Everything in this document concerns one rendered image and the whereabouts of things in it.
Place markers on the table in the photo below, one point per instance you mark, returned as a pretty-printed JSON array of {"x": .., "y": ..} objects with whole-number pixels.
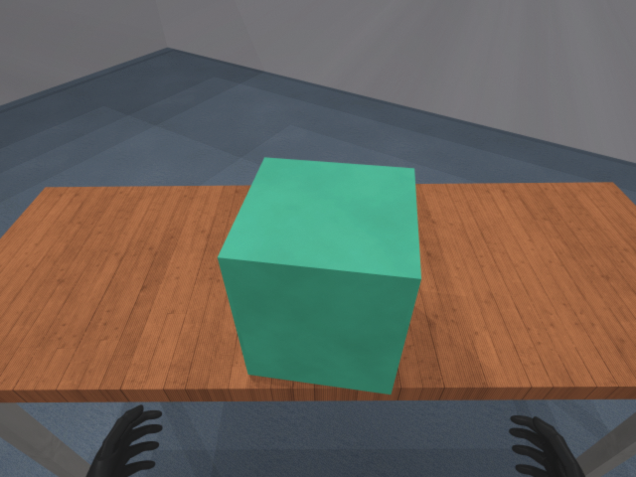
[{"x": 115, "y": 294}]

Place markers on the right robot hand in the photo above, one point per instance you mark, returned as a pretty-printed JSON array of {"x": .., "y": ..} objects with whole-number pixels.
[{"x": 555, "y": 455}]

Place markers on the carton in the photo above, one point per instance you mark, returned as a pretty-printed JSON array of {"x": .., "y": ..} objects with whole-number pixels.
[{"x": 322, "y": 269}]

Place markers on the left robot hand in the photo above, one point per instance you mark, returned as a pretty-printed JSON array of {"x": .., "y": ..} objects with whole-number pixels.
[{"x": 115, "y": 451}]

